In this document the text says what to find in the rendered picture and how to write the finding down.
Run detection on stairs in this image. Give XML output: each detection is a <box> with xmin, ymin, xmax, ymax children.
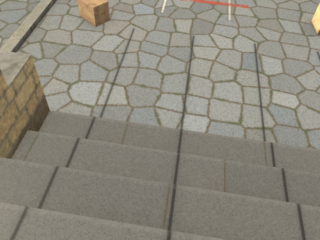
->
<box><xmin>0</xmin><ymin>110</ymin><xmax>320</xmax><ymax>240</ymax></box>

